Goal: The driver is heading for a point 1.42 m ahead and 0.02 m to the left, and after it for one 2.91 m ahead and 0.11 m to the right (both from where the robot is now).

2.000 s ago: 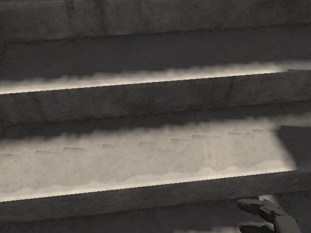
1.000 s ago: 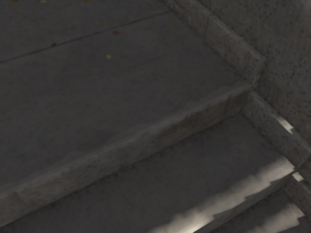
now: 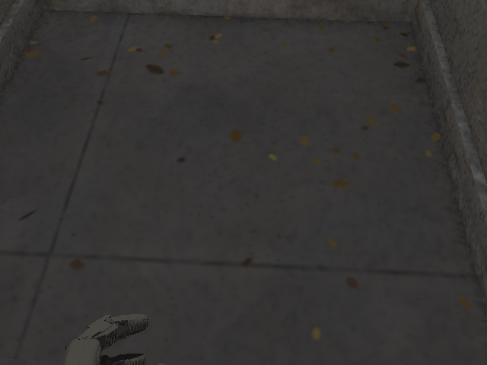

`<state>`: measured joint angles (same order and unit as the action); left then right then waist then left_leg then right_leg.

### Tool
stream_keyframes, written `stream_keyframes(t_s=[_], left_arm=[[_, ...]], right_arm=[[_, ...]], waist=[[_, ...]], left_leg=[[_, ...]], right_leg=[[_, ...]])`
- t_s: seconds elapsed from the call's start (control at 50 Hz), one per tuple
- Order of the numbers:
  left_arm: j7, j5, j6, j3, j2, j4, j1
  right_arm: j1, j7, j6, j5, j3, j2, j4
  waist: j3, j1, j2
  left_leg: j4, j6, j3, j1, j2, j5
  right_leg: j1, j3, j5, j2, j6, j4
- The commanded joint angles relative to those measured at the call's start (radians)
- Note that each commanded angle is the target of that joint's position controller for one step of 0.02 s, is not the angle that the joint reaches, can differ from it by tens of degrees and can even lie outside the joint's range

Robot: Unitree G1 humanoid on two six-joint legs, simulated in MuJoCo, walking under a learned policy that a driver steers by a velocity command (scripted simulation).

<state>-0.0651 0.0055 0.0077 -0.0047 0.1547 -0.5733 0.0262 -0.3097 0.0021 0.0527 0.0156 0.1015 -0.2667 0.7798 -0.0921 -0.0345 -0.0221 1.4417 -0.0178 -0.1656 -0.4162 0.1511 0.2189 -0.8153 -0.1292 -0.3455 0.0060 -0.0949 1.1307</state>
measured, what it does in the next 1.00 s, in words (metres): climbs: left foot, then right foot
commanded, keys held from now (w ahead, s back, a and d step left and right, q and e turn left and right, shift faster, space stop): q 0.10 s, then no key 0.34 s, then w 0.56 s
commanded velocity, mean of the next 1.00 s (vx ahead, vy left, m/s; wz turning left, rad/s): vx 0.19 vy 0.00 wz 0.20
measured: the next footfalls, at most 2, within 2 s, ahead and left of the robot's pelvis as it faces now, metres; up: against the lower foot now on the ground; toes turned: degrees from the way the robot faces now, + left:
left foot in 0.40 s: +0.19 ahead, +0.11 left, +0.00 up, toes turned +10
right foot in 0.80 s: +0.26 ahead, -0.13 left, +0.00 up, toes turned +9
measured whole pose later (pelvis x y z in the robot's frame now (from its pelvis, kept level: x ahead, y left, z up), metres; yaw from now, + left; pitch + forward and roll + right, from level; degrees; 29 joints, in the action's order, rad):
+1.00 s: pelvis +0.25 -0.04 +0.12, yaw +9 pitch +3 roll +2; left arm -0.01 0.00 -0.10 -0.04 0.20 -0.85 0.47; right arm -0.24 0.05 0.04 0.04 0.08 -0.25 0.71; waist 0.09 0.05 -0.02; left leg 0.94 -0.02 0.04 -0.58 -0.01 0.19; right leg -0.12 -0.01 -0.22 -0.01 -0.05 0.28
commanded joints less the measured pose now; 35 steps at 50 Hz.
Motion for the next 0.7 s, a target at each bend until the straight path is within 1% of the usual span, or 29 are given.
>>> stream_keyframes(t_s=[0.02, 0.04, 0.06, 0.08, 0.1, 0.12, 0.14, 0.16, 0.18, 0.2, 0.22, 0.24, 0.26, 0.28, 0.3, 0.34, 0.38, 0.4, 0.42, 0.44, 0.46, 0.48, 0.5, 0.52, 0.54, 0.56, 0.58, 0.68, 0.7], left_arm=[[-0.020, 0.015, -0.027, -0.023, -0.013, -0.034, 0.073], [-0.019, 0.020, -0.048, -0.026, -0.006, -0.062, 0.089], [-0.003, 0.030, -0.072, -0.026, 0.006, -0.090, 0.114], [0.006, 0.025, -0.096, -0.029, 0.011, -0.121, 0.143], [0.006, 0.022, -0.116, -0.025, 0.010, -0.131, 0.140], [0.007, 0.029, -0.111, -0.028, 0.026, -0.147, 0.148], [0.007, 0.034, -0.109, -0.032, 0.037, -0.155, 0.164], [0.005, 0.029, -0.111, -0.035, 0.058, -0.161, 0.169], [0.005, 0.032, -0.117, -0.037, 0.087, -0.153, 0.177], [-0.011, 0.029, -0.108, -0.043, 0.120, -0.147, 0.171], [-0.016, 0.027, -0.098, -0.049, 0.134, -0.140, 0.158], [-0.010, 0.024, -0.096, -0.049, 0.143, -0.106, 0.147], [-0.004, 0.027, -0.100, -0.059, 0.172, -0.107, 0.178], [0.004, 0.024, -0.098, -0.067, 0.196, -0.116, 0.202], [0.017, 0.027, -0.095, -0.072, 0.198, -0.116, 0.226], [0.026, 0.025, -0.077, -0.069, 0.182, -0.118, 0.243], [0.030, 0.018, -0.055, -0.066, 0.170, -0.136, 0.256], [0.034, 0.015, -0.047, -0.062, 0.143, -0.147, 0.296], [0.036, 0.007, -0.046, -0.046, 0.081, -0.133, 0.325], [0.023, -0.006, -0.038, -0.050, 0.110, -0.130, 0.315], [0.024, -0.010, -0.035, -0.058, 0.140, -0.125, 0.287], [0.031, -0.006, -0.037, -0.060, 0.144, -0.123, 0.269], [0.036, 0.008, -0.037, -0.068, 0.159, -0.124, 0.256], [0.041, 0.023, -0.039, -0.076, 0.175, -0.126, 0.252], [0.046, 0.031, -0.040, -0.072, 0.161, -0.137, 0.265], [0.052, 0.029, -0.044, -0.071, 0.153, -0.145, 0.273], [0.056, 0.026, -0.048, -0.069, 0.147, -0.148, 0.277], [0.072, 0.020, -0.056, -0.060, 0.147, -0.115, 0.238], [0.073, 0.011, -0.057, -0.059, 0.147, -0.121, 0.251]], right_arm=[[0.003, -0.009, -0.047, 0.037, -0.021, 0.041, -0.147], [0.014, -0.016, -0.075, 0.029, -0.033, 0.063, -0.160], [0.008, -0.026, -0.089, 0.026, -0.039, 0.079, -0.164], [0.019, -0.044, -0.097, 0.017, -0.038, 0.066, -0.171], [0.040, -0.051, -0.102, 0.015, -0.039, 0.058, -0.176], [0.030, -0.050, -0.095, 0.019, -0.046, 0.059, -0.195], [0.045, -0.047, -0.095, 0.022, -0.046, 0.049, -0.191], [0.081, -0.045, -0.097, 0.023, -0.044, 0.039, -0.204], [0.059, -0.033, -0.093, 0.029, -0.035, -0.008, -0.203], [0.081, -0.023, -0.096, 0.011, -0.043, 0.010, -0.214], [0.087, -0.016, -0.092, 0.003, -0.055, 0.025, -0.203], [0.089, -0.008, -0.099, -0.014, -0.056, 0.025, -0.173], [0.124, -0.003, -0.104, -0.018, -0.056, 0.028, -0.182], [0.146, -0.003, -0.109, -0.008, -0.054, 0.037, -0.191], [0.163, -0.004, -0.110, -0.001, -0.050, 0.029, -0.187], [0.165, -0.005, -0.092, 0.004, -0.052, 0.041, -0.185], [0.106, -0.002, -0.060, 0.009, -0.058, 0.052, -0.162], [0.081, 0.008, -0.044, 0.004, -0.053, 0.017, -0.157], [0.093, -0.001, -0.027, 0.005, -0.036, -0.073, -0.192], [0.064, -0.017, -0.036, -0.001, -0.034, -0.055, -0.208], [0.018, -0.025, -0.046, 0.008, -0.046, -0.002, -0.179], [-0.017, -0.028, -0.053, 0.009, -0.043, -0.002, -0.152], [-0.031, -0.028, -0.056, 0.009, -0.037, -0.017, -0.142], [-0.046, -0.027, -0.049, 0.008, -0.036, -0.021, -0.137], [-0.052, -0.023, -0.036, 0.010, -0.033, -0.026, -0.129], [-0.052, -0.021, -0.023, 0.011, -0.030, -0.030, -0.122], [-0.047, -0.018, -0.010, 0.011, -0.027, -0.034, -0.118], [-0.029, -0.002, 0.027, 0.007, -0.004, -0.076, -0.102], [-0.022, -0.001, 0.029, 0.007, 0.003, -0.087, -0.104]], waist=[[0.160, -0.025, -0.021], [0.116, -0.040, -0.038], [0.121, -0.041, 0.041], [0.101, -0.039, 0.070], [0.084, -0.050, 0.069], [0.081, -0.069, 0.095], [0.090, -0.062, 0.090], [0.078, -0.061, 0.079], [0.101, -0.064, 0.075], [0.125, -0.061, 0.138], [0.140, -0.043, 0.127], [0.188, -0.012, 0.083], [0.184, 0.016, 0.110], [0.199, 0.023, 0.115], [0.181, 0.050, 0.119], [0.146, 0.064, 0.153], [0.112, 0.034, 0.114], [0.122, 0.030, 0.059], [0.121, 0.048, -0.156], [0.156, 0.011, -0.249], [0.164, 0.001, -0.221], [0.149, 0.000, -0.197], [0.137, 0.000, -0.184], [0.132, 0.001, -0.155], [0.135, 0.010, -0.098], [0.134, 0.022, -0.049], [0.134, 0.031, -0.035], [0.096, 0.037, -0.089], [0.098, 0.039, -0.101]], left_leg=[[0.273, -0.006, 0.050, -0.299, -0.080, 0.010], [0.263, -0.018, 0.048, -0.288, -0.078, -0.003], [0.369, -0.027, 0.047, -0.336, -0.064, -0.028], [0.420, -0.035, 0.024, -0.398, -0.050, -0.015], [0.399, -0.041, 0.004, -0.439, -0.044, -0.010], [0.343, -0.032, -0.019, -0.478, -0.070, -0.025], [0.257, -0.028, -0.013, -0.454, -0.082, -0.047], [0.191, -0.021, -0.006, -0.437, -0.086, -0.089], [0.046, -0.004, 0.057, -0.390, -0.086, -0.100], [-0.127, 0.015, 0.081, -0.355, -0.125, -0.041], [-0.287, 0.022, 0.114, -0.287, -0.151, -0.008], [-0.410, 0.013, 0.164, -0.144, -0.163, 0.040], [-0.467, -0.007, 0.192, -0.084, -0.174, 0.069], [-0.534, -0.019, 0.204, -0.035, -0.182, 0.123], [-0.584, -0.025, 0.233, -0.020, -0.162, 0.170], [-0.718, -0.038, 0.239, 0.004, -0.156, 0.171], [-0.962, -0.053, 0.244, 0.144, -0.138, 0.047], [-1.043, -0.056, 0.127, 0.274, -0.204, -0.054], [-1.158, -0.102, -0.178, 0.343, -0.398, -0.048], [-1.202, -0.198, -0.304, 0.242, -0.482, -0.036], [-1.220, -0.232, -0.263, 0.264, -0.440, 0.120], [-1.255, -0.239, -0.244, 0.283, -0.416, 0.321], [-1.290, -0.231, -0.243, 0.311, -0.403, 0.406], [-1.305, -0.236, -0.237, 0.324, -0.403, 0.390], [-1.315, -0.245, -0.220, 0.328, -0.399, 0.331], [-1.314, -0.245, -0.194, 0.326, -0.395, 0.284], [-1.316, -0.241, -0.165, 0.317, -0.384, 0.254], [-1.334, -0.224, -0.070, 0.211, -0.362, 0.235], [-1.328, -0.208, -0.039, 0.177, -0.343, 0.242]], right_leg=[[0.351, 0.546, -0.102, 0.244, -0.172, -0.550], [0.285, 0.467, -0.028, 0.224, -0.155, -0.545], [0.320, 0.421, 0.019, 0.223, -0.150, -0.565], [0.328, 0.386, 0.097, 0.239, -0.135, -0.597], [0.314, 0.331, 0.120, 0.235, -0.106, -0.610], [0.346, 0.267, 0.167, 0.234, -0.077, -0.618], [0.341, 0.220, 0.145, 0.231, -0.064, -0.651], [0.321, 0.196, 0.153, 0.227, -0.070, -0.685], [0.351, 0.177, 0.225, 0.216, -0.100, -0.743], [0.414, 0.135, 0.305, 0.224, -0.110, -0.765], [0.431, 0.100, 0.321, 0.213, -0.116, -0.791], [0.440, 0.077, 0.325, 0.219, -0.107, -0.812], [0.448, 0.090, 0.284, 0.250, -0.111, -0.837], [0.484, 0.104, 0.224, 0.260, -0.114, -0.840], [0.511, 0.106, 0.170, 0.249, -0.114, -0.828], [0.544, 0.127, 0.046, 0.244, -0.109, -0.807], [0.499, 0.098, 0.018, 0.210, -0.068, -0.745], [0.424, 0.056, 0.012, 0.190, -0.010, -0.686], [0.273, -0.028, -0.064, 0.082, 0.064, -0.556], [0.331, 0.054, -0.127, 0.029, 0.084, -0.504], [0.345, 0.107, -0.127, 0.033, 0.086, -0.456], [0.302, 0.110, -0.116, 0.021, 0.089, -0.426], [0.257, 0.112, -0.124, 0.016, 0.097, -0.377], [0.236, 0.126, -0.119, 0.019, 0.101, -0.323], [0.235, 0.138, -0.102, 0.021, 0.103, -0.262], [0.227, 0.145, -0.079, 0.027, 0.103, -0.226], [0.227, 0.149, -0.052, 0.034, 0.104, -0.205], [0.323, 0.141, 0.010, 0.065, 0.082, -0.340], [0.388, 0.131, -0.003, 0.058, 0.067, -0.412]])
Keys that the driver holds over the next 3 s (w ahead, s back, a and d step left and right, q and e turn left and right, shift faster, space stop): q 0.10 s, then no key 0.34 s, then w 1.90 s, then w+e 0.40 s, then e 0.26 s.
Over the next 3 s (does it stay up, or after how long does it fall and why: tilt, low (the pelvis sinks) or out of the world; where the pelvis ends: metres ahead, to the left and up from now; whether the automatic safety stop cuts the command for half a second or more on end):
stays up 1.33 0.13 0.10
